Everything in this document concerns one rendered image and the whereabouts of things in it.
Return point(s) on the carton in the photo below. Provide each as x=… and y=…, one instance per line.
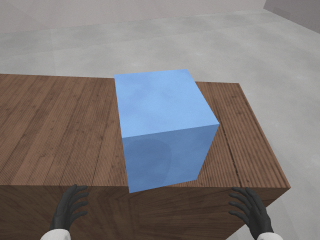
x=167, y=127

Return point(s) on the robot left hand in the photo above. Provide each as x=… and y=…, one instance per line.
x=63, y=216

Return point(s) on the robot left forearm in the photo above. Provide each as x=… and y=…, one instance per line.
x=56, y=234

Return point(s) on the pedestal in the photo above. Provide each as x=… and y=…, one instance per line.
x=57, y=131

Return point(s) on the robot right hand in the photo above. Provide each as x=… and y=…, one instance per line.
x=255, y=217

